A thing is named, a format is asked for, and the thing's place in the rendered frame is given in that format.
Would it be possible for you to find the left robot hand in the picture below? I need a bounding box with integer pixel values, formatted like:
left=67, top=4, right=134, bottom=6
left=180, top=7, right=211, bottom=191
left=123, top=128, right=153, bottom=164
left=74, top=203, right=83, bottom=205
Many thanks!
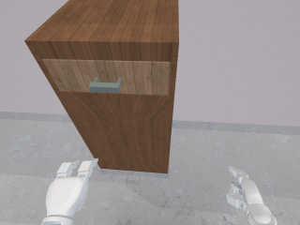
left=46, top=158, right=98, bottom=218

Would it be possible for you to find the handle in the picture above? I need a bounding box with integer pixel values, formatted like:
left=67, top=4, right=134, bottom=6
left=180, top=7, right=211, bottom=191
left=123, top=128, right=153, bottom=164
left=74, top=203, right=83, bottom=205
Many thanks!
left=88, top=77, right=122, bottom=94

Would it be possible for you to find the robot right forearm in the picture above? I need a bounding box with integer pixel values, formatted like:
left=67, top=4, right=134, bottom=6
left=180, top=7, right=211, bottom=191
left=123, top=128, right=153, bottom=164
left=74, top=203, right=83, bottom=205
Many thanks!
left=246, top=202, right=278, bottom=225

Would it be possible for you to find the cabinet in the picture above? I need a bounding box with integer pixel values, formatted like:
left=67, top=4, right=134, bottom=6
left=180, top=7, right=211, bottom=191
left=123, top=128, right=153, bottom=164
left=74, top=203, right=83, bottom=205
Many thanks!
left=24, top=0, right=179, bottom=174

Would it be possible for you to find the drawer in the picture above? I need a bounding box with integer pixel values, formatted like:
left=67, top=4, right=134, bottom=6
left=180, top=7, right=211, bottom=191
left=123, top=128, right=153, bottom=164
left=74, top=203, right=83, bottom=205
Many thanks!
left=43, top=59, right=170, bottom=96

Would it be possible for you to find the right robot hand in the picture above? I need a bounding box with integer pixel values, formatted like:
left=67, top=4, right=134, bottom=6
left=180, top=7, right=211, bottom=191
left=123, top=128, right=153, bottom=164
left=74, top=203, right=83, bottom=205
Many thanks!
left=226, top=166, right=263, bottom=212

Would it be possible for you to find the robot left forearm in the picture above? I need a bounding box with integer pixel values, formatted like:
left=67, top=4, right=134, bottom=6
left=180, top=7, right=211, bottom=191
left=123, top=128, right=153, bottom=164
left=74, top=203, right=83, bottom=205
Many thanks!
left=41, top=215, right=74, bottom=225

